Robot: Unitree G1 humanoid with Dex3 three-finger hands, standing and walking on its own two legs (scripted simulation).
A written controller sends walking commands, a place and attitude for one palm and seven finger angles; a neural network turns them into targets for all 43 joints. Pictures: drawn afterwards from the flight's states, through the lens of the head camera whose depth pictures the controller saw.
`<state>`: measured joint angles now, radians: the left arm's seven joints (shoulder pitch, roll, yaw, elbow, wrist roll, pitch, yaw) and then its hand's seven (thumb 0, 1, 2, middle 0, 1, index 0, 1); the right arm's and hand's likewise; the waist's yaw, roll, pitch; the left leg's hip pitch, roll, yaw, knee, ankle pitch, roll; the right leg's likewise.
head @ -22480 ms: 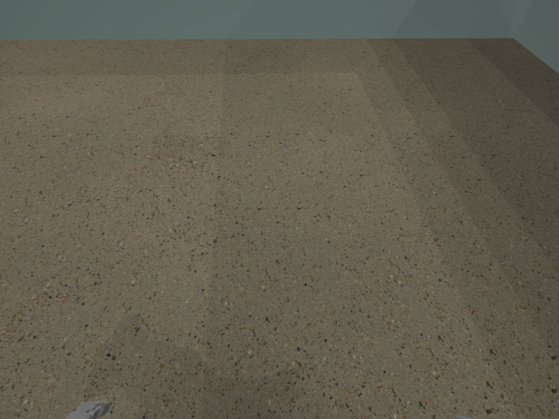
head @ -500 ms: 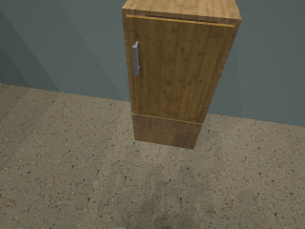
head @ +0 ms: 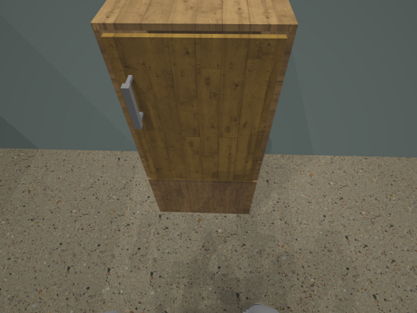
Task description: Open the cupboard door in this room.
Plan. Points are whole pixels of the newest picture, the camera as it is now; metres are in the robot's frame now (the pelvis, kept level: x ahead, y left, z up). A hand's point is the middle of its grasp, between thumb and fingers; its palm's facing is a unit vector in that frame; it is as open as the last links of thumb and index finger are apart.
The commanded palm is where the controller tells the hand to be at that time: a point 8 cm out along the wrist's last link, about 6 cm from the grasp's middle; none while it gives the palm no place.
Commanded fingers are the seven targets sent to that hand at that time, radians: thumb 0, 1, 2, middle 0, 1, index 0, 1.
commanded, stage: come to a stop and stand still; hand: left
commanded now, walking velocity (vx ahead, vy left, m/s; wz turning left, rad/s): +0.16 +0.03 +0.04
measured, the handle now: (134, 103) +0.62 +0.22 +0.02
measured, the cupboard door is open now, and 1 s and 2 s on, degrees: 0 0 0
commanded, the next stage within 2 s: look again from close up in 1.16 s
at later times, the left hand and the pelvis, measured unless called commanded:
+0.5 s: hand out of the picture +0.10 +0.19 -0.16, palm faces +0.05 -0.97 -0.22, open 7.3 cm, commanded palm none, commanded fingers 0.00 0.90 0.90 -0.20 -0.30 -0.20 -0.30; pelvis +0.07 +0.00 +0.02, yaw +0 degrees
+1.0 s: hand out of the picture +0.05 +0.13 -0.15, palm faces +0.08 -0.98 -0.20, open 7.3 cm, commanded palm none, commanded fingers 0.00 0.90 0.90 -0.20 -0.30 -0.20 -0.30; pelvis +0.03 -0.05 +0.02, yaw +2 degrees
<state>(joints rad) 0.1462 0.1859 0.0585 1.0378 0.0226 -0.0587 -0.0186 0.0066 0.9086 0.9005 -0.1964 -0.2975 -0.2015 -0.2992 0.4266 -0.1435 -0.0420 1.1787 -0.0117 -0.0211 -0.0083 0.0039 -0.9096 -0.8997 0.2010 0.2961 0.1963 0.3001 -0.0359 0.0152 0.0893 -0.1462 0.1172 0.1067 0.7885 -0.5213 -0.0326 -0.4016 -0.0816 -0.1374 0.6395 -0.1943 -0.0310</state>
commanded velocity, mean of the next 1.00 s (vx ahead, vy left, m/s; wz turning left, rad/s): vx -0.07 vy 0.00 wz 0.00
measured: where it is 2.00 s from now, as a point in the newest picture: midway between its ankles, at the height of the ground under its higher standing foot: outside the picture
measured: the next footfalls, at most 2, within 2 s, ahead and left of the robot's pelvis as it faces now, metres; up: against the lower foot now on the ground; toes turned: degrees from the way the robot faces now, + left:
left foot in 0.26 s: +0.15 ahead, +0.13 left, +0.00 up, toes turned +8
right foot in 0.60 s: +0.12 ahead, -0.08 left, +0.00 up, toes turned -1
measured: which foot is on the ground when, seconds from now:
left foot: up 0.00-0.24, down 0.26-0.62, up 0.64-0.86, down 0.88-1.00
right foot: down 0.00-0.30, up 0.32-0.58, down 0.60-1.00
